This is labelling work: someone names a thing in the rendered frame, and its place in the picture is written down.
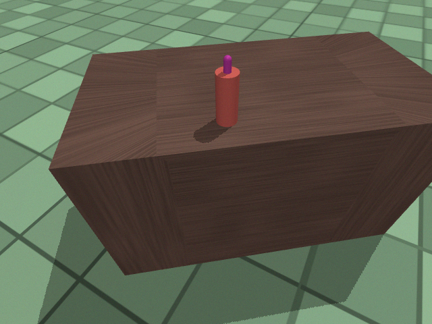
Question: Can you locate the bottle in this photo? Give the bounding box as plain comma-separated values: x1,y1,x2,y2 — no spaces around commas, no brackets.
215,55,240,127

